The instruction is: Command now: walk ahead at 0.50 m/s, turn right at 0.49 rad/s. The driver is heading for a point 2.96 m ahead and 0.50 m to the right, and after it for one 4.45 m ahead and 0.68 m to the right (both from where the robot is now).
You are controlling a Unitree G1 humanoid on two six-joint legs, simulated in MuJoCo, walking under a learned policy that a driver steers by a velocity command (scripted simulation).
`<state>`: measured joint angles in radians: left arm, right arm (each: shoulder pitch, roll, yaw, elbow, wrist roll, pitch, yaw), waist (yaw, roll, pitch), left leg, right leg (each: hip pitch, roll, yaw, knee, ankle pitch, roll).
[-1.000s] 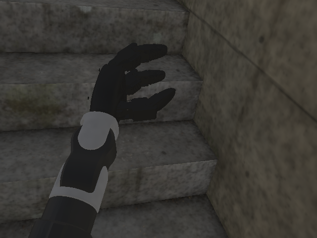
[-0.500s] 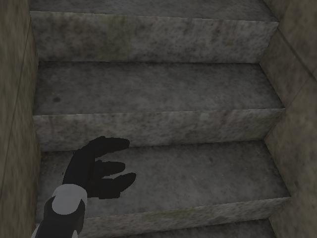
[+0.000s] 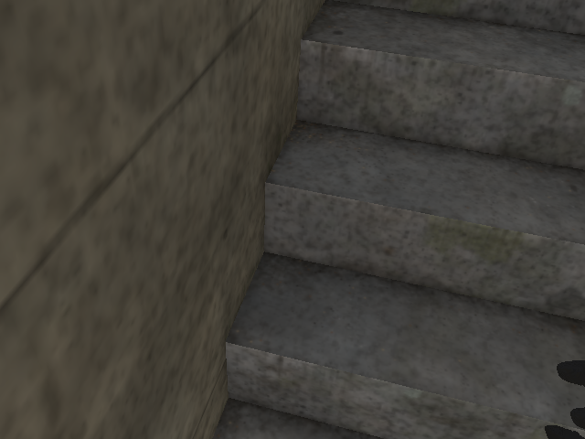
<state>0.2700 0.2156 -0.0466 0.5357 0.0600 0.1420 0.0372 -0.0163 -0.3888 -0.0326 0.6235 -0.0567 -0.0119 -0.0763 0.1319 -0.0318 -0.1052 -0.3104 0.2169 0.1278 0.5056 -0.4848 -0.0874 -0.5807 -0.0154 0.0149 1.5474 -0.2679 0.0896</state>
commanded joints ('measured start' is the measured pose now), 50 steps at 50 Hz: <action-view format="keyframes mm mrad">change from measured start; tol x64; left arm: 1 196 38 52 -33 2 11 37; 50 166 20 61 238 -25 -229 -3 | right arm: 1 -95 94 38 -176 48 -58 27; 50 212 186 13 14 65 -1 48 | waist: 1 29 217 71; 50 -129 -86 92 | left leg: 1 -120 190 -83 183 233 69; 7 -754 -117 9 1980 -231 15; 24 283 317 -755 -284 420 487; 36 166 57 -168 -189 451 273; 50 -809 -236 -280 1505 369 73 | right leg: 1 26 -128 22 -408 279 -89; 8 36 -151 391 -1018 769 -177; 11 124 -372 1087 -1455 -774 -402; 18 199 -179 547 -1259 -588 -289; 25 -586 36 196 332 -266 -92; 40 841 -394 568 -1245 381 -424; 50 338 -303 132 -1315 -76 -308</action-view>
